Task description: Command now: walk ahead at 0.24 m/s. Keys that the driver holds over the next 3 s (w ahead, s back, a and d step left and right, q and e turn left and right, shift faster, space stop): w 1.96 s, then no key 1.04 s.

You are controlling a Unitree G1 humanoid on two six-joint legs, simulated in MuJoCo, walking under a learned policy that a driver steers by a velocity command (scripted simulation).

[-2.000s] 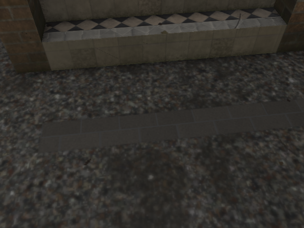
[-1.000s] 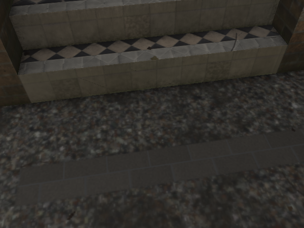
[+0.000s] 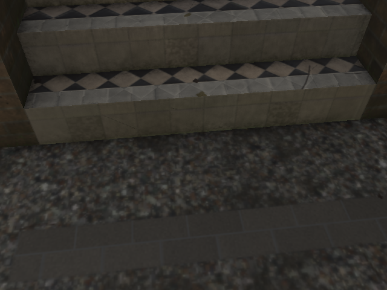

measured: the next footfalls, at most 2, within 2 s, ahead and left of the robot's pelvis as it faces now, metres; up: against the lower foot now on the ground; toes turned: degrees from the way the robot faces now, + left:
right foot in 0.66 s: +0.48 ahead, -0.10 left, +0.00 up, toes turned -3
left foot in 1.20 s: +0.75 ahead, +0.13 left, +0.00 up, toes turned +4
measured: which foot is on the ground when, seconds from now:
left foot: down 0.00-0.68, up 0.70-1.00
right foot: down 0.00-0.18, up 0.20-0.64, down 0.66-1.00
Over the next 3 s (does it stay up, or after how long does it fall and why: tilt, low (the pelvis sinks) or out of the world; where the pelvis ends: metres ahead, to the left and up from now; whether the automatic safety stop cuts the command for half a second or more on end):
stays up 1.00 0.02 0.01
